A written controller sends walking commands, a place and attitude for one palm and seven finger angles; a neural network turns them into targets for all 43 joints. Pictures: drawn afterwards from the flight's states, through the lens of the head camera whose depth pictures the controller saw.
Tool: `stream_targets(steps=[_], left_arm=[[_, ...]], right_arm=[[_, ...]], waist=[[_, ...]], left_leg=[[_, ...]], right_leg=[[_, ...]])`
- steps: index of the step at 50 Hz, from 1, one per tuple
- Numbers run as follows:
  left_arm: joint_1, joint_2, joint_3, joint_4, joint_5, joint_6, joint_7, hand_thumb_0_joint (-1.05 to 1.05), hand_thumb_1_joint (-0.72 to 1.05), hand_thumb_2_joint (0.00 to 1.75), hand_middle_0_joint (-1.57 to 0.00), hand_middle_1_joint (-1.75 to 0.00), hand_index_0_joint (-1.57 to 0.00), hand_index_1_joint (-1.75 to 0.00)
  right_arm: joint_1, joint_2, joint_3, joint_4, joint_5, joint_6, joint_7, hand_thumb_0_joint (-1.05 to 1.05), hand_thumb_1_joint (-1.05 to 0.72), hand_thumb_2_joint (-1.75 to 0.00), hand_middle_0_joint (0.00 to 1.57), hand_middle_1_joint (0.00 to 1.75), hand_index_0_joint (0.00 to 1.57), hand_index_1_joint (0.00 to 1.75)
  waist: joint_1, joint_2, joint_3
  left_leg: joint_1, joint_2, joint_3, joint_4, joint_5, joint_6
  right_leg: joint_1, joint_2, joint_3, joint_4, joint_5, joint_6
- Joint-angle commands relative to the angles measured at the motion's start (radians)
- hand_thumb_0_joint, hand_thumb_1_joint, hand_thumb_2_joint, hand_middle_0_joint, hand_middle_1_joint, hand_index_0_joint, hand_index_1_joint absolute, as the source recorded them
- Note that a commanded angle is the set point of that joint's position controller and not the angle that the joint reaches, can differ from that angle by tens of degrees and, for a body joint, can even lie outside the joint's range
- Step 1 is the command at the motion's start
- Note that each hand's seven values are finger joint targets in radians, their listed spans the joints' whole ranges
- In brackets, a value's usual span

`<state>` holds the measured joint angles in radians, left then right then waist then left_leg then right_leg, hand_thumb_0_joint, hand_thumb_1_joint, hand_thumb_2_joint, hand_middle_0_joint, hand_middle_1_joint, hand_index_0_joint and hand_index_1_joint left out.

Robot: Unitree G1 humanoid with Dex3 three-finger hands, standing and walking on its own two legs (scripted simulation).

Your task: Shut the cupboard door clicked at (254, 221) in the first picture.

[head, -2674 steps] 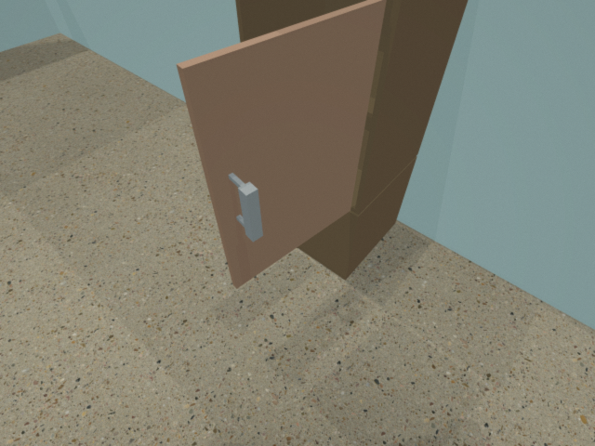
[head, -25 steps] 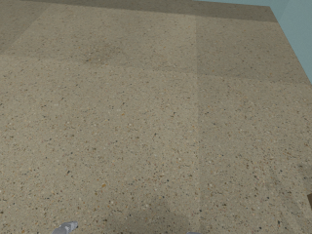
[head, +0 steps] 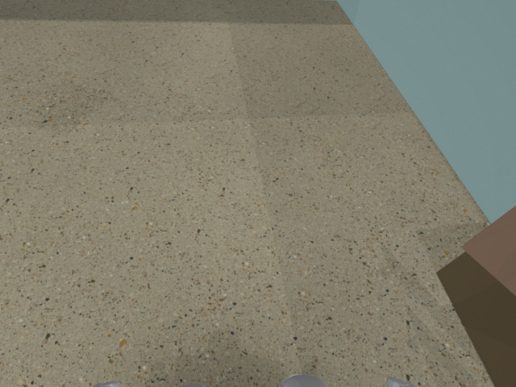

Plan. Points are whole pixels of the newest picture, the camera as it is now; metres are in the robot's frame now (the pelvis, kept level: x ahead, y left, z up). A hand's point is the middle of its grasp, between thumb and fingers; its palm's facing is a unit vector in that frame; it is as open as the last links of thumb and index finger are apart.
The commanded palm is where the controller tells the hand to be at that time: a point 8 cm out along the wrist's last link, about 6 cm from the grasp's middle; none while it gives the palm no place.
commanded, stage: turn to face it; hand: left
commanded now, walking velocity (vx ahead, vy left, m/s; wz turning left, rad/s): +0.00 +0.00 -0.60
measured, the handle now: out of the picture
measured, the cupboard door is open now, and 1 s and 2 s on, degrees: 26 26 26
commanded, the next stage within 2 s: take the last steps up to it in 1.38 s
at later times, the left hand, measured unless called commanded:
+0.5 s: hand (178, 375) +0.15 +0.14 -0.16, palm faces -0.28 -0.93 -0.23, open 7.4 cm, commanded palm none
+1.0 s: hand (213, 317) +0.25 +0.09 -0.15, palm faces -0.56 -0.80 -0.21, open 7.4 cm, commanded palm none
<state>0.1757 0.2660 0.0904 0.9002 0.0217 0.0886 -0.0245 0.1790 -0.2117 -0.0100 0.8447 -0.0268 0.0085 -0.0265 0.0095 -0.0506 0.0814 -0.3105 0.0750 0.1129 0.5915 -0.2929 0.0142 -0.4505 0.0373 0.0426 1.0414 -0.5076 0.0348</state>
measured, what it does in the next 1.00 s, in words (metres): steps on the spot, turning right: right foot, then left foot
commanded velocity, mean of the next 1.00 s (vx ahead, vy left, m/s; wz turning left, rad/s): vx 0.00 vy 0.00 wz -0.58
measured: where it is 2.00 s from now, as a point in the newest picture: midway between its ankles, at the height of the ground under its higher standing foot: outside the picture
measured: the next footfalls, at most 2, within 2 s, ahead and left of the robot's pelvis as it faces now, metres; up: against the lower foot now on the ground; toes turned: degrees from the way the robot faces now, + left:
right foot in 0.26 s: +0.01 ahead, -0.16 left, +0.00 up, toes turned -13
left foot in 0.60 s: +0.12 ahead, +0.06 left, +0.00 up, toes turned -17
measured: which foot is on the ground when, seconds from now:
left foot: down 0.00-0.26, up 0.28-0.58, down 0.60-1.00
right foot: up 0.00-0.24, down 0.26-0.60, up 0.62-1.00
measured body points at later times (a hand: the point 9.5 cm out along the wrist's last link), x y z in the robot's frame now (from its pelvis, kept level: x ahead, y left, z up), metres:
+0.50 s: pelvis +0.01 -0.03 +0.00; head +0.06 -0.04 +0.45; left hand +0.17 +0.19 -0.14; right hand +0.02 -0.31 -0.13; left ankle +0.05 +0.09 -0.68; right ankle -0.03 -0.15 -0.73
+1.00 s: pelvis +0.03 -0.01 +0.01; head +0.08 -0.02 +0.45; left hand +0.28 +0.13 -0.13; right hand -0.09 -0.24 -0.13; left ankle +0.08 +0.08 -0.73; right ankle -0.07 -0.12 -0.69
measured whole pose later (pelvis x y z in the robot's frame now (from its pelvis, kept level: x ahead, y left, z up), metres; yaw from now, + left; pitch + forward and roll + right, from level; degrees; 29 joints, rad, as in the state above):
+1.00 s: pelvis +0.03 -0.01 +0.01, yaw -35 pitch +1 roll -3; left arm 0.10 0.26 0.08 0.89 0.02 0.09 -0.04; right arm 0.26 -0.22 -0.03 0.93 -0.03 0.02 -0.02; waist -0.03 0.02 0.09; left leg -0.24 0.17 0.27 0.55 -0.30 0.01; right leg -0.35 -0.03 -0.06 0.79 -0.43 0.04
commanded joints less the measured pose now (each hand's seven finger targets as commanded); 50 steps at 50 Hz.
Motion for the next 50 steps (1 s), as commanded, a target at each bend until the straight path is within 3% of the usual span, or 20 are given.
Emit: stream_targets(steps=[1,4,8,11,12,13,14,15,17,19,22,25,28,29,30,31,33,36,47,50], left_arm=[[-0.038,0.064,0.018,-0.099,-0.003,-0.026,-0.018,0.00,0.90,0.90,-0.20,-0.30,-0.20,-0.30],[-0.078,0.041,0.010,-0.113,-0.004,-0.023,-0.021,0.00,0.90,0.90,-0.20,-0.30,-0.20,-0.30],[-0.078,0.034,0.002,-0.116,-0.002,-0.032,-0.022,0.00,0.90,0.90,-0.20,-0.30,-0.20,-0.30],[0.034,0.080,0.011,-0.083,0.001,-0.048,-0.014,0.00,0.90,0.90,-0.20,-0.30,-0.20,-0.30],[0.100,0.171,0.026,-0.067,0.009,-0.060,-0.004,0.00,0.90,0.90,-0.20,-0.30,-0.20,-0.30],[0.136,0.252,0.037,-0.052,0.004,-0.066,0.009,0.00,0.90,0.90,-0.20,-0.30,-0.20,-0.30],[0.156,0.262,0.037,-0.051,-0.003,-0.062,0.018,0.00,0.90,0.90,-0.20,-0.30,-0.20,-0.30],[0.106,0.238,0.043,-0.054,0.001,-0.069,0.030,0.00,0.90,0.90,-0.20,-0.30,-0.20,-0.30],[0.001,0.169,0.022,-0.086,-0.002,-0.064,0.036,0.00,0.90,0.90,-0.20,-0.30,-0.20,-0.30],[-0.023,0.163,0.016,-0.099,0.001,-0.067,0.032,0.00,0.90,0.90,-0.20,-0.30,-0.20,-0.30],[-0.020,0.176,0.020,-0.100,0.006,-0.064,0.029,0.00,0.90,0.90,-0.20,-0.30,-0.20,-0.30],[-0.017,0.188,0.027,-0.096,0.008,-0.059,0.026,0.00,0.90,0.90,-0.20,-0.30,-0.20,-0.30],[-0.061,0.173,0.027,-0.098,-0.003,-0.051,0.025,0.00,0.90,0.90,-0.20,-0.30,-0.20,-0.30],[-0.047,0.126,0.019,-0.110,-0.012,-0.044,0.022,0.00,0.90,0.90,-0.20,-0.30,-0.20,-0.30],[0.000,0.061,0.005,-0.125,-0.020,-0.040,0.011,0.00,0.90,0.90,-0.20,-0.30,-0.20,-0.30],[-0.025,0.089,0.003,-0.135,-0.008,-0.041,0.010,0.00,0.90,0.90,-0.20,-0.30,-0.20,-0.30],[-0.040,0.101,0.021,-0.106,0.002,-0.040,0.000,0.00,0.90,0.90,-0.20,-0.30,-0.20,-0.30],[-0.034,0.070,0.015,-0.089,-0.004,-0.029,-0.015,0.00,0.90,0.90,-0.20,-0.30,-0.20,-0.30],[-0.118,0.029,-0.004,-0.105,0.000,-0.030,-0.017,0.00,0.90,0.90,-0.20,-0.30,-0.20,-0.30],[-0.045,0.042,-0.003,-0.086,-0.002,-0.040,-0.009,0.00,0.90,0.90,-0.20,-0.30,-0.20,-0.30]], right_arm=[[0.026,-0.204,-0.059,-0.062,-0.006,-0.013,-0.019,0.00,-0.90,-0.90,0.20,0.30,0.20,0.30],[0.082,-0.214,-0.068,-0.031,-0.006,-0.011,-0.013,0.00,-0.90,-0.90,0.20,0.30,0.20,0.30],[0.069,-0.241,-0.085,-0.015,-0.007,-0.002,-0.002,0.00,-0.90,-0.90,0.20,0.30,0.20,0.30],[0.044,-0.238,-0.093,-0.016,0.005,0.005,0.007,0.00,-0.90,-0.90,0.20,0.30,0.20,0.30],[0.033,-0.181,-0.084,-0.039,0.014,0.007,0.013,0.00,-0.90,-0.90,0.20,0.30,0.20,0.30],[-0.034,-0.126,-0.066,-0.092,0.013,0.012,0.013,0.00,-0.90,-0.90,0.20,0.30,0.20,0.30],[-0.084,-0.137,-0.060,-0.109,0.012,0.021,0.004,0.00,-0.90,-0.90,0.20,0.30,0.20,0.30],[-0.063,-0.132,-0.061,-0.094,0.013,0.019,-0.006,0.00,-0.90,-0.90,0.20,0.30,0.20,0.30],[-0.032,-0.156,-0.064,-0.054,0.012,0.017,-0.001,0.00,-0.90,-0.90,0.20,0.30,0.20,0.30],[-0.010,-0.138,-0.061,-0.038,0.011,0.024,0.008,0.00,-0.90,-0.90,0.20,0.30,0.20,0.30],[-0.009,-0.130,-0.060,-0.044,0.012,0.025,0.011,0.00,-0.90,-0.90,0.20,0.30,0.20,0.30],[-0.009,-0.126,-0.057,-0.057,0.018,0.014,0.007,0.00,-0.90,-0.90,0.20,0.30,0.20,0.30],[0.102,-0.132,-0.056,-0.026,0.020,-0.001,-0.003,0.00,-0.90,-0.90,0.20,0.30,0.20,0.30],[0.127,-0.185,-0.062,-0.020,0.014,-0.013,-0.007,0.00,-0.90,-0.90,0.20,0.30,0.20,0.30],[0.136,-0.291,-0.081,-0.030,-0.002,-0.017,-0.009,0.00,-0.90,-0.90,0.20,0.30,0.20,0.30],[0.145,-0.306,-0.079,-0.041,-0.002,-0.012,-0.012,0.00,-0.90,-0.90,0.20,0.30,0.20,0.30],[0.086,-0.240,-0.063,-0.051,-0.007,-0.019,-0.020,0.00,-0.90,-0.90,0.20,0.30,0.20,0.30],[0.038,-0.207,-0.055,-0.059,-0.003,-0.019,-0.022,0.00,-0.90,-0.90,0.20,0.30,0.20,0.30],[0.126,-0.229,-0.084,0.026,-0.006,-0.009,-0.003,0.00,-0.90,-0.90,0.20,0.30,0.20,0.30],[0.099,-0.240,-0.090,0.032,0.000,-0.003,0.002,0.00,-0.90,-0.90,0.20,0.30,0.20,0.30]], waist=[[-0.015,0.217,-0.102],[-0.041,0.239,-0.124],[-0.043,0.277,-0.125],[0.019,0.174,-0.153],[0.054,-0.064,-0.178],[0.080,-0.256,-0.134],[0.091,-0.153,-0.108],[0.053,-0.276,-0.132],[0.006,-0.168,-0.137],[-0.012,-0.119,-0.136],[-0.009,-0.097,-0.108],[-0.004,-0.114,-0.112],[-0.057,-0.087,-0.144],[-0.062,0.046,-0.160],[-0.048,0.345,-0.173],[-0.062,0.349,-0.154],[-0.032,0.240,-0.113],[-0.013,0.218,-0.116],[-0.061,0.262,-0.134],[-0.019,0.244,-0.148]], left_leg=[[0.189,0.278,-0.141,-0.241,0.426,0.116],[0.213,0.286,-0.087,-0.227,0.453,0.117],[0.185,0.304,-0.043,-0.176,0.406,0.104],[0.060,0.242,0.038,0.021,0.289,0.009],[-0.106,0.144,0.107,0.210,0.039,-0.056],[-0.314,0.017,0.060,0.423,-0.371,-0.095],[-0.344,0.027,-0.069,0.530,-0.350,-0.086],[-0.408,0.031,-0.101,0.587,-0.319,-0.093],[-0.333,0.053,-0.116,0.573,-0.179,-0.103],[-0.243,0.027,-0.086,0.504,-0.127,-0.110],[-0.193,-0.001,-0.072,0.383,-0.112,-0.108],[-0.125,-0.028,-0.067,0.211,-0.128,-0.099],[0.079,-0.047,-0.060,-0.090,0.054,-0.090],[0.198,0.055,-0.170,-0.240,0.084,-0.056],[0.294,0.317,-0.432,-0.298,0.199,0.052],[0.226,0.430,-0.497,-0.304,0.265,0.139],[0.159,0.351,-0.369,-0.278,0.404,0.138],[0.210,0.269,-0.154,-0.240,0.507,0.110],[0.235,0.308,-0.030,-0.187,0.496,0.110],[0.176,0.296,0.017,-0.100,0.429,0.059]], right_leg=[[-0.099,-0.076,-0.049,0.088,0.028,0.023],[-0.042,-0.076,-0.083,-0.051,0.037,0.021],[0.073,-0.048,-0.139,-0.267,0.052,0.003],[0.324,-0.040,-0.135,-0.588,0.314,-0.034],[0.471,-0.226,0.096,-0.703,0.461,-0.096],[0.469,-0.419,0.355,-0.719,0.752,-0.212],[0.417,-0.427,0.349,-0.702,0.811,-0.260],[0.450,-0.390,0.385,-0.694,0.808,-0.269],[0.397,-0.303,0.228,-0.658,0.745,-0.236],[0.307,-0.263,0.180,-0.665,0.697,-0.216],[0.255,-0.252,0.218,-0.693,0.559,-0.218],[0.248,-0.254,0.276,-0.667,0.565,-0.222],[0.179,-0.198,0.275,-0.566,0.553,-0.151],[0.071,-0.112,0.216,-0.467,0.419,-0.095],[-0.101,0.030,0.064,-0.243,0.038,-0.030],[-0.110,-0.003,0.016,-0.026,-0.133,-0.012],[-0.117,-0.044,0.023,0.165,-0.045,0.007],[-0.114,-0.069,-0.030,0.149,0.045,0.030],[0.043,-0.055,-0.131,-0.245,0.051,0.008],[0.199,-0.037,-0.152,-0.483,0.211,-0.020]])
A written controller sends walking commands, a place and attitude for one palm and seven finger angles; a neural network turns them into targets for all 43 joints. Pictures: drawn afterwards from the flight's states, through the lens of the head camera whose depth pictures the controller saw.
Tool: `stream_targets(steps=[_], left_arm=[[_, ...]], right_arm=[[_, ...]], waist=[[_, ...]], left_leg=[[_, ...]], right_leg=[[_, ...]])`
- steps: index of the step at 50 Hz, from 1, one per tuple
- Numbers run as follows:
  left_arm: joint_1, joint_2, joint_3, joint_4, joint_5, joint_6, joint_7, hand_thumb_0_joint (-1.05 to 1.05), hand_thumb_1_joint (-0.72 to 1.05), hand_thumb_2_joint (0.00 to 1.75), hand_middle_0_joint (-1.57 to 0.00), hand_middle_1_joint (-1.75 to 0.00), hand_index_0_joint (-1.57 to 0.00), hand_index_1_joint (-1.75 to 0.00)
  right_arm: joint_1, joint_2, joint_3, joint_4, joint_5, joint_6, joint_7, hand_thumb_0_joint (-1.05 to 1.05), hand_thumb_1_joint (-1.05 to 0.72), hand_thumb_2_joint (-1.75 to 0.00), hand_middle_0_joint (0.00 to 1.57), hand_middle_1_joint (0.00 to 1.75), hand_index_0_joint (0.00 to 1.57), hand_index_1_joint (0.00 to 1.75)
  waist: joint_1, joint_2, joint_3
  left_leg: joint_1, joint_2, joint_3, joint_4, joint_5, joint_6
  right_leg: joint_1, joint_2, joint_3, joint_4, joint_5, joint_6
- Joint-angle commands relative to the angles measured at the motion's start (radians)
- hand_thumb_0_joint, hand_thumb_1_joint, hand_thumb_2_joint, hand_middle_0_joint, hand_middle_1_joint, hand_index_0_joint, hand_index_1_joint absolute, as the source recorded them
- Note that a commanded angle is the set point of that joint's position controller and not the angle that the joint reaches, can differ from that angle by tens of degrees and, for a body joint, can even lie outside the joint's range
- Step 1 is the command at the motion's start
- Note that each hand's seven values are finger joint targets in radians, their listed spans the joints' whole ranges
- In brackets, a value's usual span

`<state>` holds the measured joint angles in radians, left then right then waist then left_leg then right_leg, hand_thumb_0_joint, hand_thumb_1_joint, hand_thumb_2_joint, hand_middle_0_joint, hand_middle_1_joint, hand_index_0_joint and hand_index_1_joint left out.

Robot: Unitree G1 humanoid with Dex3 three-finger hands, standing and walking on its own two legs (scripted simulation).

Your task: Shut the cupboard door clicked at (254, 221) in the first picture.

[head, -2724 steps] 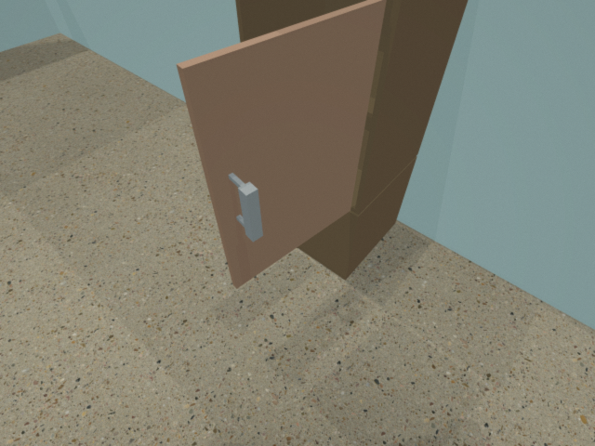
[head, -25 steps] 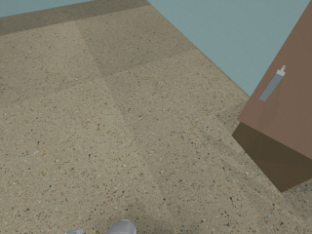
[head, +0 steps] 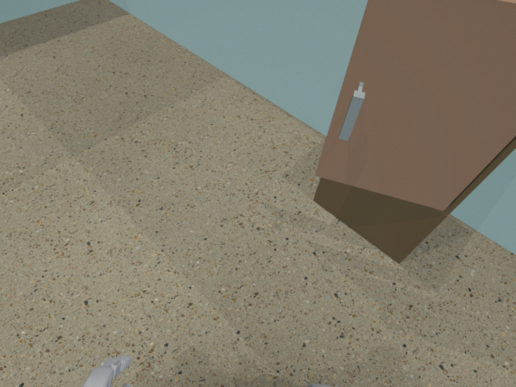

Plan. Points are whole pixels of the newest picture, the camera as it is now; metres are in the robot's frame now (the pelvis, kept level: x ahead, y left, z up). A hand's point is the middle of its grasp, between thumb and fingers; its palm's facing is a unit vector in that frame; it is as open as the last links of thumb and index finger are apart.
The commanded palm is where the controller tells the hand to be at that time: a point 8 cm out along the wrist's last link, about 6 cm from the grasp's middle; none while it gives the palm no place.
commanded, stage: turn to face it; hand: left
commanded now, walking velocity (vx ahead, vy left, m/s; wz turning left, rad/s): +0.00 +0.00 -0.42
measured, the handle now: (352, 111) +0.74 -0.22 -0.04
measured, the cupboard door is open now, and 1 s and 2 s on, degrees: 26 26 26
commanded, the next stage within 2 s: take the last steps up to it in 0.38 s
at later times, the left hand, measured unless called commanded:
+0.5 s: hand out of the picture +0.12 +0.19 -0.19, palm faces -0.15 -0.97 -0.17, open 7.4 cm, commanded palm none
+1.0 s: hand (217, 347) +0.20 +0.08 -0.16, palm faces -0.31 -0.93 -0.20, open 7.4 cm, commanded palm none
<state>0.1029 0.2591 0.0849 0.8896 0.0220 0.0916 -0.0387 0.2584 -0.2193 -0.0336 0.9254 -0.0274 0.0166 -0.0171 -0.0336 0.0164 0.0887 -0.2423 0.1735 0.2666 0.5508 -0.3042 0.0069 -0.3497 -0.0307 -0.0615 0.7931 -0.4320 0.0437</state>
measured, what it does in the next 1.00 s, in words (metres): steps on the spot, turning right: right foot, then left foot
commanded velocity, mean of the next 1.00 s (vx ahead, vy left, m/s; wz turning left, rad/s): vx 0.16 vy -0.08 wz -0.22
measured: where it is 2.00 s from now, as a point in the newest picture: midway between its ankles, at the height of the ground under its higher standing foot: (310, 358)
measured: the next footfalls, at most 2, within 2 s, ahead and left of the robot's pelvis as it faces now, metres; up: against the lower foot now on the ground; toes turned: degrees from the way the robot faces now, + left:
right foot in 0.06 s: +0.02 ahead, -0.15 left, +0.00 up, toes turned -6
left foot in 0.40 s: +0.10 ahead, +0.09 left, +0.00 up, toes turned -5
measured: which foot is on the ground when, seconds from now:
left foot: down 0.00-0.06, up 0.08-0.38, down 0.40-0.88, up 0.90-1.00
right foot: up 0.00-0.04, down 0.06-0.40, up 0.42-0.86, down 0.88-1.00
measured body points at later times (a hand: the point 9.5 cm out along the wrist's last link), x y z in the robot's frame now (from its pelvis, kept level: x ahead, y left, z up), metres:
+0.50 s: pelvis +0.02 +0.01 -0.01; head +0.06 +0.04 +0.44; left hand +0.13 +0.24 -0.17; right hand +0.04 -0.25 -0.13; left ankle +0.06 +0.10 -0.74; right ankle -0.04 -0.13 -0.69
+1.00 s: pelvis +0.07 -0.07 +0.00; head +0.08 -0.08 +0.45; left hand +0.22 +0.13 -0.14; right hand -0.06 -0.32 -0.15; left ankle +0.08 +0.05 -0.68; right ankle +0.00 -0.16 -0.74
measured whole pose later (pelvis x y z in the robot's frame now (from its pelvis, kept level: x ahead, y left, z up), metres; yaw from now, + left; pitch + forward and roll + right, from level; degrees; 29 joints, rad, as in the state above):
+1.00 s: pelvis +0.07 -0.07 +0.00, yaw -18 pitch +0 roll -1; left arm 0.19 0.19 0.06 0.99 0.03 0.00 -0.02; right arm 0.35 -0.26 -0.06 1.09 -0.03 0.03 -0.01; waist -0.05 0.03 0.02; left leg -0.42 0.11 0.08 1.00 -0.48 -0.03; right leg -0.16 0.01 -0.08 0.44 -0.29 -0.04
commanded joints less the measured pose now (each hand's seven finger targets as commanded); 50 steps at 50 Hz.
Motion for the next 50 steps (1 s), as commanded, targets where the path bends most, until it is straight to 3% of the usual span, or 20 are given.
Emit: stream_targets(steps=[1,2,3,4,5,8,15,18,20,21,25,30,36,40,42,43,44,45,47,50], left_arm=[[0.076,0.082,0.007,-0.058,0.001,-0.049,0.011,0.00,0.90,0.90,-0.20,-0.30,-0.20,-0.30],[0.150,0.162,0.021,-0.039,0.008,-0.061,0.022,0.00,0.90,0.90,-0.20,-0.30,-0.20,-0.30],[0.199,0.243,0.033,-0.021,0.007,-0.071,0.034,0.00,0.90,0.90,-0.20,-0.30,-0.20,-0.30],[0.222,0.256,0.031,-0.018,-0.004,-0.067,0.042,0.00,0.90,0.90,-0.20,-0.30,-0.20,-0.30],[0.178,0.232,0.037,-0.017,0.000,-0.075,0.053,0.00,0.90,0.90,-0.20,-0.30,-0.20,-0.30],[0.046,0.150,0.010,-0.057,-0.002,-0.073,0.056,0.00,0.90,0.90,-0.20,-0.30,-0.20,-0.30],[0.063,0.157,0.019,-0.035,0.009,-0.070,0.050,0.00,0.90,0.90,-0.20,-0.30,-0.20,-0.30],[0.037,0.130,0.016,-0.030,-0.005,-0.060,0.049,0.00,0.90,0.90,-0.20,-0.30,-0.20,-0.30],[0.105,0.027,-0.002,-0.046,-0.018,-0.048,0.042,0.00,0.90,0.90,-0.20,-0.30,-0.20,-0.30],[0.079,0.058,-0.003,-0.046,-0.009,-0.043,0.043,0.00,0.90,0.90,-0.20,-0.30,-0.20,-0.30],[0.088,0.038,0.007,0.004,-0.002,-0.040,0.024,0.00,0.90,0.90,-0.20,-0.30,-0.20,-0.30],[0.026,0.030,0.002,-0.004,0.008,-0.041,-0.003,0.00,0.90,0.90,-0.20,-0.30,-0.20,-0.30],[-0.046,0.023,-0.005,-0.015,0.011,-0.051,-0.024,0.00,0.90,0.90,-0.20,-0.30,-0.20,-0.30],[0.008,0.020,-0.002,0.012,0.010,-0.058,-0.028,0.00,0.90,0.90,-0.20,-0.30,-0.20,-0.30],[0.121,0.044,0.006,0.057,0.009,-0.066,-0.021,0.00,0.90,0.90,-0.20,-0.30,-0.20,-0.30],[0.203,0.095,0.018,0.084,0.010,-0.074,-0.011,0.00,0.90,0.90,-0.20,-0.30,-0.20,-0.30],[0.287,0.189,0.033,0.110,0.016,-0.084,0.005,0.00,0.90,0.90,-0.20,-0.30,-0.20,-0.30],[0.310,0.214,0.033,0.113,0.004,-0.082,0.014,0.00,0.90,0.90,-0.20,-0.30,-0.20,-0.30],[0.227,0.136,0.017,0.108,0.003,-0.099,0.033,0.00,0.90,0.90,-0.20,-0.30,-0.20,-0.30],[0.145,0.067,-0.011,0.093,0.002,-0.120,0.037,0.00,0.90,0.90,-0.20,-0.30,-0.20,-0.30]], right_arm=[[0.016,-0.222,-0.066,-0.050,0.007,-0.009,-0.002,0.00,-0.90,-0.90,0.20,0.30,0.20,0.30],[0.005,-0.170,-0.059,-0.071,0.015,-0.006,0.004,0.00,-0.90,-0.90,0.20,0.30,0.20,0.30],[-0.063,-0.105,-0.038,-0.118,0.015,-0.002,0.003,0.00,-0.90,-0.90,0.20,0.30,0.20,0.30],[-0.104,-0.118,-0.031,-0.135,0.014,0.011,-0.006,0.00,-0.90,-0.90,0.20,0.30,0.20,0.30],[-0.089,-0.111,-0.033,-0.119,0.015,0.014,-0.015,0.00,-0.90,-0.90,0.20,0.30,0.20,0.30],[-0.028,-0.123,-0.032,-0.069,0.010,0.016,-0.004,0.00,-0.90,-0.90,0.20,0.30,0.20,0.30],[-0.034,-0.089,-0.026,-0.071,0.015,0.008,-0.004,0.00,-0.90,-0.90,0.20,0.30,0.20,0.30],[0.083,-0.099,-0.023,-0.029,0.014,-0.009,-0.012,0.00,-0.90,-0.90,0.20,0.30,0.20,0.30],[0.111,-0.247,-0.044,-0.039,-0.005,-0.023,-0.019,0.00,-0.90,-0.90,0.20,0.30,0.20,0.30],[0.100,-0.245,-0.043,-0.041,-0.007,-0.022,-0.026,0.00,-0.90,-0.90,0.20,0.30,0.20,0.30],[-0.007,-0.164,-0.019,-0.053,-0.010,-0.027,-0.034,0.00,-0.90,-0.90,0.20,0.30,0.20,0.30],[0.095,-0.182,-0.040,-0.004,-0.012,-0.036,-0.028,0.00,-0.90,-0.90,0.20,0.30,0.20,0.30],[0.133,-0.200,-0.059,0.041,-0.016,-0.044,-0.019,0.00,-0.90,-0.90,0.20,0.30,0.20,0.30],[0.096,-0.225,-0.067,0.055,-0.016,-0.041,-0.011,0.00,-0.90,-0.90,0.20,0.30,0.20,0.30],[0.069,-0.203,-0.062,0.062,-0.012,-0.039,-0.005,0.00,-0.90,-0.90,0.20,0.30,0.20,0.30],[0.042,-0.172,-0.055,0.050,-0.006,-0.040,-0.001,0.00,-0.90,-0.90,0.20,0.30,0.20,0.30],[-0.004,-0.088,-0.034,0.014,0.006,-0.041,0.003,0.00,-0.90,-0.90,0.20,0.30,0.20,0.30],[-0.094,-0.098,-0.029,-0.029,0.002,-0.038,0.003,0.00,-0.90,-0.90,0.20,0.30,0.20,0.30],[-0.077,-0.120,-0.038,-0.003,-0.002,-0.040,0.000,0.00,-0.90,-0.90,0.20,0.30,0.20,0.30],[-0.006,-0.084,-0.035,0.036,-0.009,-0.032,0.015,0.00,-0.90,-0.90,0.20,0.30,0.20,0.30]], waist=[[0.047,0.129,-0.164],[0.086,-0.081,-0.192],[0.113,-0.294,-0.150],[0.125,-0.209,-0.126],[0.089,-0.325,-0.143],[0.019,-0.200,-0.149],[0.029,-0.181,-0.094],[-0.024,-0.126,-0.113],[-0.004,0.286,-0.140],[-0.016,0.268,-0.130],[0.032,0.142,-0.095],[-0.022,0.108,-0.093],[-0.045,0.134,-0.059],[-0.011,0.140,-0.071],[0.050,0.074,-0.080],[0.094,-0.030,-0.086],[0.136,-0.283,-0.079],[0.161,-0.235,-0.033],[0.098,-0.264,0.003],[0.020,-0.132,-0.007]], left_leg=[[0.019,0.165,-0.112,0.020,0.364,0.024],[-0.138,0.072,-0.039,0.193,0.135,-0.040],[-0.368,-0.074,-0.062,0.411,-0.349,-0.084],[-0.398,-0.071,-0.195,0.538,-0.351,-0.077],[-0.451,-0.074,-0.238,0.607,-0.322,-0.081],[-0.346,-0.062,-0.241,0.585,-0.137,-0.096],[-0.170,-0.121,-0.205,0.231,-0.104,-0.081],[0.076,-0.128,-0.208,-0.091,0.133,-0.066],[0.145,0.225,-0.592,-0.248,0.310,0.097],[0.074,0.270,-0.636,-0.273,0.277,0.162],[0.055,0.144,-0.402,-0.259,0.332,0.128],[0.147,0.186,-0.409,-0.341,-0.020,0.128],[0.144,0.209,-0.361,-0.365,-0.117,0.117],[0.027,0.194,-0.300,-0.312,-0.146,0.089],[-0.088,0.123,-0.227,-0.191,-0.150,0.043],[-0.220,0.054,-0.154,-0.056,-0.204,0.007],[-0.431,-0.090,-0.044,0.218,-0.323,-0.044],[-0.501,-0.106,-0.145,0.418,-0.350,-0.031],[-0.543,-0.055,-0.221,0.545,-0.222,-0.028],[-0.406,-0.049,-0.196,0.500,-0.076,-0.046]], right_leg=[[0.230,0.015,-0.021,-0.357,0.247,-0.047],[0.386,-0.158,0.179,-0.450,0.409,-0.104],[0.406,-0.352,0.426,-0.461,0.744,-0.222],[0.344,-0.371,0.409,-0.441,0.830,-0.274],[0.360,-0.331,0.435,-0.436,0.819,-0.279],[0.268,-0.212,0.235,-0.417,0.701,-0.228],[0.140,-0.200,0.303,-0.434,0.507,-0.235],[0.035,-0.128,0.270,-0.325,0.386,-0.147],[-0.115,0.064,0.082,-0.020,-0.099,-0.037],[-0.113,0.052,0.106,0.160,-0.192,-0.035],[-0.130,0.012,0.105,0.291,-0.034,-0.014],[-0.196,-0.006,0.061,0.195,0.011,-0.017],[-0.152,-0.020,0.026,-0.023,0.028,-0.027],[0.054,0.016,-0.023,-0.202,0.079,-0.041],[0.263,0.046,-0.047,-0.371,0.168,-0.054],[0.403,-0.031,0.047,-0.465,0.056,-0.088],[0.506,-0.245,0.375,-0.599,-0.128,-0.192],[0.411,-0.336,0.480,-0.665,-0.158,-0.269],[0.372,-0.300,0.448,-0.655,-0.089,-0.302],[0.266,-0.204,0.190,-0.611,0.198,-0.263]])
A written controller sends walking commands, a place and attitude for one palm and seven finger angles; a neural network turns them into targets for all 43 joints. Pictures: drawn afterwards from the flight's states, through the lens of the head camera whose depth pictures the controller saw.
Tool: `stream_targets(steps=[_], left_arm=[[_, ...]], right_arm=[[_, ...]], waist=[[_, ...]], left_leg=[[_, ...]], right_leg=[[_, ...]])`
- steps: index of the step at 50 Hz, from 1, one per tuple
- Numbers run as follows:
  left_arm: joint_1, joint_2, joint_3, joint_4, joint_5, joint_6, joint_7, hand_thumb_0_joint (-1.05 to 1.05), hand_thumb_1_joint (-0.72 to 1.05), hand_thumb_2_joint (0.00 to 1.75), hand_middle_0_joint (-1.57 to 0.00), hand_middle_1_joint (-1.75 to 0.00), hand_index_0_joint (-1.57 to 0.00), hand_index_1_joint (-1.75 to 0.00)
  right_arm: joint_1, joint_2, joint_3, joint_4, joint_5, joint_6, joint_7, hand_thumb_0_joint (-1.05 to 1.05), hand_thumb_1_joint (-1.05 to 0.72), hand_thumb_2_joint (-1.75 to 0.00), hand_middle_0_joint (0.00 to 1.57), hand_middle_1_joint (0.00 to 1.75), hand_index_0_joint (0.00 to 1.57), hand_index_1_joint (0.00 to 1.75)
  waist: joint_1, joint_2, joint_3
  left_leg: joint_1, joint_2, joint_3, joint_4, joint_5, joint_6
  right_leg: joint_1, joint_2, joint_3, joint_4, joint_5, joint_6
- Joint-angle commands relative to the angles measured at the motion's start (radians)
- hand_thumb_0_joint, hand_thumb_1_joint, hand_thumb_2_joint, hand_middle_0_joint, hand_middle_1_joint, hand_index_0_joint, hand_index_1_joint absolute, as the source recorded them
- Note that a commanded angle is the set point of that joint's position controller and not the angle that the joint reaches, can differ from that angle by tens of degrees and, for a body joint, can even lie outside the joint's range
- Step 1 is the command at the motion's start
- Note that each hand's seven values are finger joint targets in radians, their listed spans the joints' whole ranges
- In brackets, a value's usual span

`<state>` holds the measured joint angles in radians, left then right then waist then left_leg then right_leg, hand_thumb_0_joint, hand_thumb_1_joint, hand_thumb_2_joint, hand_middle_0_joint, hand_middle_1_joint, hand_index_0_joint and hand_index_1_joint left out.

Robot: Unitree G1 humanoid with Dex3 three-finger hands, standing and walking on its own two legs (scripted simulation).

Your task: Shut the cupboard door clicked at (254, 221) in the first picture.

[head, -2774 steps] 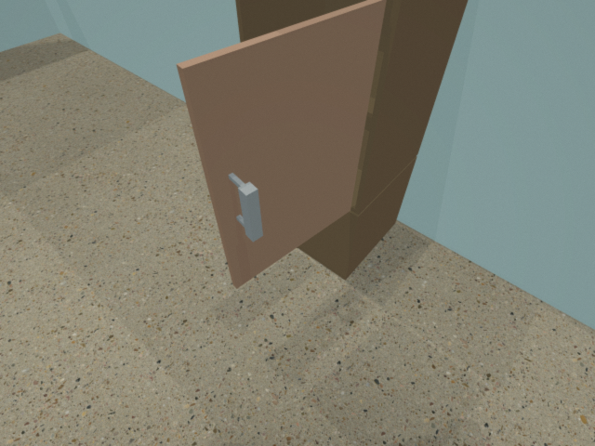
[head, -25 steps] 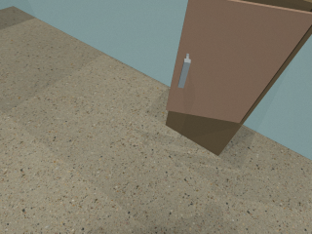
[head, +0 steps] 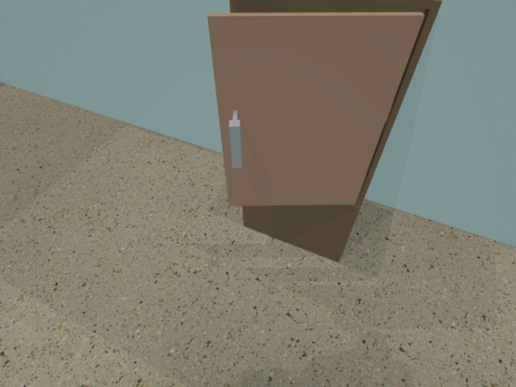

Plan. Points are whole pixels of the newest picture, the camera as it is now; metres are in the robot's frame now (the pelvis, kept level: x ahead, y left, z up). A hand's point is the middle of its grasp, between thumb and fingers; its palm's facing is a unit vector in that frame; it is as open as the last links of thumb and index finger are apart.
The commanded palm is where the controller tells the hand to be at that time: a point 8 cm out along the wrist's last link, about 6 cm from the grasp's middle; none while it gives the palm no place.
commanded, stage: take the last steps up to it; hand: left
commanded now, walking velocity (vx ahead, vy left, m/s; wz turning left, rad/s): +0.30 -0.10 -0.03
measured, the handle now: (236, 139) +0.69 +0.07 -0.04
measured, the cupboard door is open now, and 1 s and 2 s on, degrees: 26 26 26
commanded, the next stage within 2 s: come to a stop and stand still in 0.40 s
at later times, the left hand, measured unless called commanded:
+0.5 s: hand (176, 358) +0.21 +0.16 -0.17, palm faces +0.01 -0.99 -0.16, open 7.4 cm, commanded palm none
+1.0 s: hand (185, 312) +0.30 +0.16 -0.19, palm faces +0.06 -0.97 -0.21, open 7.3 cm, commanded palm none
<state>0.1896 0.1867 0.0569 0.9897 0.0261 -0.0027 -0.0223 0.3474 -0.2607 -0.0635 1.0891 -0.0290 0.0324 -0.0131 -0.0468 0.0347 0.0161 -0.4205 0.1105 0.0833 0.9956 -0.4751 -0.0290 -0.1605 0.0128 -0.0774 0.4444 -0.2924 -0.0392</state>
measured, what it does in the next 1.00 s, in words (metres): walks ahead: left foot, then right foot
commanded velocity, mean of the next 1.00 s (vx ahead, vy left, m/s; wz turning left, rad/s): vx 0.00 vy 0.02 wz -0.01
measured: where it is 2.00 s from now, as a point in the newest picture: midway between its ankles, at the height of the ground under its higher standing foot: outside the picture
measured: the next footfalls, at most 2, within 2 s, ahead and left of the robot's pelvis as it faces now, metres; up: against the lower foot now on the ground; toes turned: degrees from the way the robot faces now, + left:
left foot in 0.24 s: +0.22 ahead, +0.08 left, +0.00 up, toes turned +8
right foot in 0.62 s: +0.31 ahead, -0.20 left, +0.00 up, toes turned -4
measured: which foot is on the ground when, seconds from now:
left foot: up 0.00-0.22, down 0.24-0.64, up 0.66-0.98, down 1.00-1.00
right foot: down 0.00-0.24, up 0.26-0.60, down 0.62-1.00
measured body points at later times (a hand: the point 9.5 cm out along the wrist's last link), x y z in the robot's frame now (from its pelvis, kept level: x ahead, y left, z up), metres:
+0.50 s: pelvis +0.17 -0.02 +0.01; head +0.20 +0.00 +0.45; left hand +0.21 +0.21 -0.16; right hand +0.18 -0.26 -0.14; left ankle +0.18 +0.08 -0.74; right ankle +0.20 -0.18 -0.68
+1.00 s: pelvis +0.23 -0.03 -0.01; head +0.26 -0.01 +0.43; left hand +0.30 +0.22 -0.17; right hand +0.33 -0.29 -0.14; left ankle +0.23 +0.07 -0.74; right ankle +0.27 -0.20 -0.74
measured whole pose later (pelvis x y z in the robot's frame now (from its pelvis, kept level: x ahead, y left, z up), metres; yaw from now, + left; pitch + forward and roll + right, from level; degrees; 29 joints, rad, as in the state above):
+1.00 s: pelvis +0.23 -0.03 -0.01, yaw +1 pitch +0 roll -1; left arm 0.15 0.21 0.06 0.98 0.03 0.04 0.04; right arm 0.14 -0.23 -0.05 0.94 -0.01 0.03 -0.01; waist 0.01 -0.02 0.07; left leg -0.31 0.02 0.03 0.61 -0.29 -0.03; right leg -0.34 -0.09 -0.06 0.57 -0.23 0.05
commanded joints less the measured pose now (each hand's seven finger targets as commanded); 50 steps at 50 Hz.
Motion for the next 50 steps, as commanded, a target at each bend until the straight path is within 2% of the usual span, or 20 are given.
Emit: stream_targets(steps=[1,7,10,11,12,13,16,20,26,29,31,32,34,36,39,41,47,48,49,50], left_arm=[[0.064,0.130,0.015,0.003,-0.001,-0.032,0.022,0.00,0.90,0.90,-0.20,-0.30,-0.20,-0.30],[0.099,0.134,0.009,0.054,0.000,-0.045,0.028,0.00,0.90,0.90,-0.20,-0.30,-0.20,-0.30],[0.089,0.133,0.011,0.069,-0.012,-0.040,0.025,0.00,0.90,0.90,-0.20,-0.30,-0.20,-0.30],[0.116,0.100,0.010,0.063,-0.012,-0.034,0.023,0.00,0.90,0.90,-0.20,-0.30,-0.20,-0.30],[0.179,0.060,0.003,0.045,-0.023,-0.026,0.016,0.00,0.90,0.90,-0.20,-0.30,-0.20,-0.30],[0.148,0.078,-0.002,0.018,-0.010,-0.029,0.016,0.00,0.90,0.90,-0.20,-0.30,-0.20,-0.30],[0.061,0.082,0.007,0.016,0.006,-0.012,0.005,0.00,0.90,0.90,-0.20,-0.30,-0.20,-0.30],[0.126,0.029,0.007,0.038,0.005,0.013,0.002,0.00,0.90,0.90,-0.20,-0.30,-0.20,-0.30],[0.026,0.021,-0.003,-0.003,0.003,0.009,0.004,0.00,0.90,0.90,-0.20,-0.30,-0.20,-0.30],[0.113,0.042,-0.008,0.030,-0.002,-0.003,0.021,0.00,0.90,0.90,-0.20,-0.30,-0.20,-0.30],[0.150,0.161,0.000,0.040,0.003,-0.024,0.041,0.00,0.90,0.90,-0.20,-0.30,-0.20,-0.30],[0.138,0.206,0.001,0.036,0.002,-0.021,0.042,0.00,0.90,0.90,-0.20,-0.30,-0.20,-0.30],[0.109,0.202,0.012,0.040,-0.003,-0.024,0.056,0.00,0.90,0.90,-0.20,-0.30,-0.20,-0.30],[0.111,0.197,0.020,0.035,-0.001,-0.010,0.072,0.00,0.90,0.90,-0.20,-0.30,-0.20,-0.30],[0.078,0.198,0.037,0.006,0.003,0.002,0.080,0.00,0.90,0.90,-0.20,-0.30,-0.20,-0.30],[0.035,0.193,0.040,-0.015,0.005,0.005,0.083,0.00,0.90,0.90,-0.20,-0.30,-0.20,-0.30],[-0.033,0.197,0.041,-0.059,0.010,0.019,0.068,0.00,0.90,0.90,-0.20,-0.30,-0.20,-0.30],[-0.029,0.177,0.037,-0.063,0.001,0.028,0.065,0.00,0.90,0.90,-0.20,-0.30,-0.20,-0.30],[0.012,0.111,0.025,-0.077,-0.008,0.041,0.061,0.00,0.90,0.90,-0.20,-0.30,-0.20,-0.30],[0.005,0.085,0.015,-0.090,-0.010,0.053,0.062,0.00,0.90,0.90,-0.20,-0.30,-0.20,-0.30]], right_arm=[[-0.092,-0.025,-0.003,-0.125,-0.007,-0.047,0.016,0.00,-0.90,-0.90,0.20,0.30,0.20,0.30],[-0.132,-0.009,0.007,-0.157,-0.001,-0.058,0.019,0.00,-0.90,-0.90,0.20,0.30,0.20,0.30],[0.001,-0.031,0.003,-0.108,-0.006,-0.074,0.003,0.00,-0.90,-0.90,0.20,0.30,0.20,0.30],[0.115,-0.086,-0.012,-0.076,-0.015,-0.081,-0.004,0.00,-0.90,-0.90,0.20,0.30,0.20,0.30],[0.215,-0.194,-0.031,-0.060,-0.030,-0.083,-0.017,0.00,-0.90,-0.90,0.20,0.30,0.20,0.30],[0.221,-0.218,-0.032,-0.064,-0.017,-0.069,-0.022,0.00,-0.90,-0.90,0.20,0.30,0.20,0.30],[0.024,-0.101,-0.004,-0.121,-0.006,-0.071,-0.029,0.00,-0.90,-0.90,0.20,0.30,0.20,0.30],[-0.026,-0.069,0.002,-0.119,-0.003,-0.084,-0.023,0.00,-0.90,-0.90,0.20,0.30,0.20,0.30],[-0.021,-0.055,-0.004,-0.096,-0.003,-0.065,-0.011,0.00,-0.90,-0.90,0.20,0.30,0.20,0.30],[-0.048,-0.045,0.003,-0.083,0.008,-0.054,-0.015,0.00,-0.90,-0.90,0.20,0.30,0.20,0.30],[-0.005,0.027,0.017,-0.077,0.023,-0.048,-0.005,0.00,-0.90,-0.90,0.20,0.30,0.20,0.30],[0.042,0.035,0.015,-0.070,0.028,-0.036,-0.002,0.00,-0.90,-0.90,0.20,0.30,0.20,0.30],[0.040,0.018,0.007,-0.066,0.028,-0.008,-0.018,0.00,-0.90,-0.90,0.20,0.30,0.20,0.30],[-0.015,-0.016,-0.002,-0.080,0.035,-0.003,-0.023,0.00,-0.90,-0.90,0.20,0.30,0.20,0.30],[-0.099,-0.009,-0.005,-0.113,0.024,0.017,-0.012,0.00,-0.90,-0.90,0.20,0.30,0.20,0.30],[-0.107,-0.002,-0.005,-0.130,0.021,0.027,-0.002,0.00,-0.90,-0.90,0.20,0.30,0.20,0.30],[-0.023,-0.002,0.000,-0.137,0.021,0.006,0.005,0.00,-0.90,-0.90,0.20,0.30,0.20,0.30],[0.013,-0.026,-0.001,-0.130,0.018,-0.002,0.007,0.00,-0.90,-0.90,0.20,0.30,0.20,0.30],[-0.010,-0.111,-0.012,-0.152,0.008,-0.015,0.008,0.00,-0.90,-0.90,0.20,0.30,0.20,0.30],[-0.061,-0.174,-0.019,-0.187,-0.001,-0.008,0.000,0.00,-0.90,-0.90,0.20,0.30,0.20,0.30]], waist=[[0.026,-0.149,0.068],[0.013,-0.120,0.066],[-0.053,-0.073,0.014],[-0.084,0.042,-0.053],[-0.091,0.263,-0.135],[-0.087,0.213,-0.128],[-0.012,0.090,0.063],[0.041,0.058,0.001],[0.029,0.093,0.075],[0.082,0.045,-0.027],[0.077,-0.149,-0.051],[0.054,-0.141,-0.066],[0.058,-0.340,-0.139],[0.088,-0.309,-0.134],[0.095,-0.175,-0.113],[0.082,-0.184,-0.112],[0.020,-0.226,-0.103],[0.006,-0.151,-0.102],[0.026,0.146,-0.086],[0.022,0.274,-0.035]], left_leg=[[-0.199,0.013,0.000,0.022,0.127,-0.011],[-0.108,-0.004,0.018,-0.252,0.176,0.008],[0.167,-0.067,0.071,-0.439,0.302,0.026],[0.371,0.012,-0.074,-0.508,0.370,0.061],[0.571,0.283,-0.448,-0.617,0.379,0.182],[0.501,0.399,-0.590,-0.731,0.255,0.252],[0.194,0.313,-0.452,-0.827,0.061,0.190],[0.178,0.205,-0.159,-0.802,0.259,0.159],[0.133,0.165,-0.084,-0.775,0.293,0.165],[0.170,0.088,-0.004,-0.576,0.481,0.096],[0.049,-0.036,0.036,-0.457,0.155,0.008],[0.097,-0.074,0.034,-0.386,-0.010,-0.001],[0.067,-0.068,-0.007,-0.210,-0.129,-0.015],[-0.022,-0.086,-0.065,-0.045,-0.143,-0.013],[-0.070,-0.104,-0.102,0.094,-0.074,-0.025],[-0.052,-0.100,-0.108,0.067,-0.030,-0.030],[0.200,-0.103,-0.042,-0.424,0.186,-0.017],[0.308,-0.078,-0.056,-0.562,0.315,-0.013],[0.314,0.113,-0.283,-0.677,0.462,0.049],[0.153,0.255,-0.398,-0.733,0.561,0.153]], right_leg=[[0.058,-0.234,0.175,-0.263,0.112,-0.172],[0.099,-0.238,0.169,-0.220,0.302,-0.179],[0.056,-0.176,0.105,0.012,0.497,-0.131],[-0.077,-0.109,0.070,0.230,0.397,-0.083],[-0.316,0.011,-0.015,0.522,-0.023,-0.021],[-0.375,0.027,0.059,0.717,-0.307,-0.023],[-0.429,-0.092,0.123,0.808,-0.104,0.007],[-0.330,-0.103,0.072,0.601,-0.014,0.040],[-0.230,-0.081,0.006,0.263,0.055,0.060],[-0.013,-0.043,-0.014,0.020,0.238,0.072],[0.122,-0.252,0.248,-0.051,0.655,0.001],[0.090,-0.351,0.252,-0.055,0.787,-0.060],[0.151,-0.378,0.294,-0.012,1.088,-0.132],[0.207,-0.409,0.284,0.019,1.220,-0.178],[0.135,-0.399,0.235,-0.015,1.022,-0.169],[0.085,-0.384,0.196,-0.035,0.887,-0.160],[-0.084,-0.300,0.166,0.007,0.470,-0.083],[-0.162,-0.252,0.144,0.074,0.298,-0.038],[-0.271,-0.114,0.058,0.216,-0.049,0.035],[-0.258,-0.038,0.058,0.381,-0.300,0.065]])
